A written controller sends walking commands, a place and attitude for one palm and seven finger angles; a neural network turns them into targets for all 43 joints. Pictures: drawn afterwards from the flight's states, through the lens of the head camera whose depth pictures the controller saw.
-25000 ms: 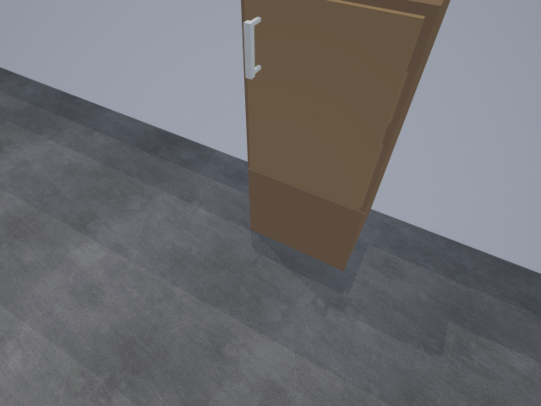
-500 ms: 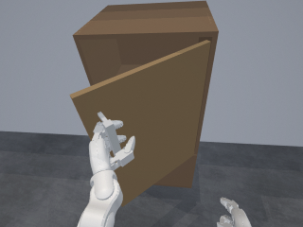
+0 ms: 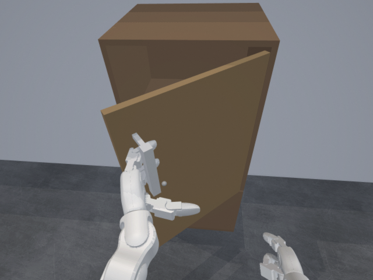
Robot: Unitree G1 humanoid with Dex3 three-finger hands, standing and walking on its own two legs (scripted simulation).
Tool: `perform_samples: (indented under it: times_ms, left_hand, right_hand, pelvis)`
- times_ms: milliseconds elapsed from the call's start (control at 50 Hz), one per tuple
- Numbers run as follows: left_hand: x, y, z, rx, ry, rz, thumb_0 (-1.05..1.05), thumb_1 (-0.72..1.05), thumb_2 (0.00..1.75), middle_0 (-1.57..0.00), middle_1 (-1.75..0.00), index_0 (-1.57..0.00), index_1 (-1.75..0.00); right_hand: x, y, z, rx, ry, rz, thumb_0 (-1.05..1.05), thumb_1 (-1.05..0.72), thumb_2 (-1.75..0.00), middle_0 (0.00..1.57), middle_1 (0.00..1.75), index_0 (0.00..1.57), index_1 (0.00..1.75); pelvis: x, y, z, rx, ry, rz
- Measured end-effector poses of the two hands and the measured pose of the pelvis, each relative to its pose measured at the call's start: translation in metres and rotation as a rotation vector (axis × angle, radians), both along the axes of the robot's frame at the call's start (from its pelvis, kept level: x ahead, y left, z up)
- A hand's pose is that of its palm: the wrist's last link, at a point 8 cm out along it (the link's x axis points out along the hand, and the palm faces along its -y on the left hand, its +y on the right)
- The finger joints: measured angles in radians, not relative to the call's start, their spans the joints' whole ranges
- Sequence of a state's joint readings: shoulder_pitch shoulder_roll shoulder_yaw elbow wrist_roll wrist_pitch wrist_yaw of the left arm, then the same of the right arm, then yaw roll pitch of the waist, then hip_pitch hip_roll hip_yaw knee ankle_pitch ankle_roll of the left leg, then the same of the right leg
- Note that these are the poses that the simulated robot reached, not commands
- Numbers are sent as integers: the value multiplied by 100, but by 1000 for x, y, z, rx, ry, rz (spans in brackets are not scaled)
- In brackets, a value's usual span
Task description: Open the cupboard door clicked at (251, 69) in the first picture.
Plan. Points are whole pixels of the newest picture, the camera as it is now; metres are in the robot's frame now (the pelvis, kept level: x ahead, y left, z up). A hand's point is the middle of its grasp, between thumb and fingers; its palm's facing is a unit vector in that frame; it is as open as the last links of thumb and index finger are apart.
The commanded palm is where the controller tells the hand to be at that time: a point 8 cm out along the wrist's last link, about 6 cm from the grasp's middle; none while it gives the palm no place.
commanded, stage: open thumb and fingers to let go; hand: left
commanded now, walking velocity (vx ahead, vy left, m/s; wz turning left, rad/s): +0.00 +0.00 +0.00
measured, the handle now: (146, 165) +0.31 +0.11 +0.12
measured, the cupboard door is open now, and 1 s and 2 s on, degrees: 41 42 42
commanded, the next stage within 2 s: slide the hand sideways off the handle in 0.04 s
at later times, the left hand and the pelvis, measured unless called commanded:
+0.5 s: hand (158, 201) +0.23 +0.07 +0.12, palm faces -0.10 -0.99 +0.03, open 16.3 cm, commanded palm +0.20 +0.13 +0.12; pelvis -0.02 +0.02 +0.00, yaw -1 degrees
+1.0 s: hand (136, 212) +0.21 +0.11 +0.11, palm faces -0.06 -1.00 -0.04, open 16.0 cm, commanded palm +0.17 +0.18 +0.12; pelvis +0.00 -0.01 +0.00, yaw -1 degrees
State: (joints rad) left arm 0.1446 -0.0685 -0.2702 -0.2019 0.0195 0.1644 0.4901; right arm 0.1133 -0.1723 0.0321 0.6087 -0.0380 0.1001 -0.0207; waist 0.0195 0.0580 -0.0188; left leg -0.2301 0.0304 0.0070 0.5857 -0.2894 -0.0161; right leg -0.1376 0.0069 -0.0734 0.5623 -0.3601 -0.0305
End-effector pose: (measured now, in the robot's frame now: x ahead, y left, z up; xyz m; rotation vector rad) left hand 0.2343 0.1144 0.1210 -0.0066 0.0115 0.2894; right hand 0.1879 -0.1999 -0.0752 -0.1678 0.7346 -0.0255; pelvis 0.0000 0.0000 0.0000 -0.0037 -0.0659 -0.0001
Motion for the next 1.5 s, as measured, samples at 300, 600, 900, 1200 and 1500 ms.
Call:
perform_samples:
  times_ms: [300,600,900,1200,1500]
  left_hand:
    - [-8,15,-1,103,-36,-359,-1,-50,30,-26,-43,-21,-43]
    - [-29,20,-3,19,-30,-355,-1,-50,29,-16,-31,-16,-31]
    - [-35,41,-4,30,-9,-369,-1,-50,30,-22,-34,-21,-33]
    - [-69,85,-9,70,28,-269,-1,-50,30,-20,-32,-20,-33]
    - [-90,113,-14,43,-15,-307,-1,-50,29,-15,-30,-15,-30]
  right_hand:
    - [-23,15,-4,6,20,-4,2,-91,-90,20,30,20,30]
    - [-32,12,9,16,-64,-6,2,-91,-90,20,30,20,30]
    - [-19,-13,10,-1,-98,-36,2,-91,-90,20,30,20,30]
    - [-8,-41,2,-27,-116,-58,2,-91,-90,20,30,20,30]
    - [-6,-24,8,-35,-219,-34,2,-91,-90,20,30,20,30]
  pelvis:
    - [-12,15,-2,1,-2,0]
    - [-19,13,-1,3,0,-17]
    - [-6,-4,0,3,15,-17]
    - [12,-17,-5,7,54,-6]
    - [-1,-2,-10,-10,65,14]
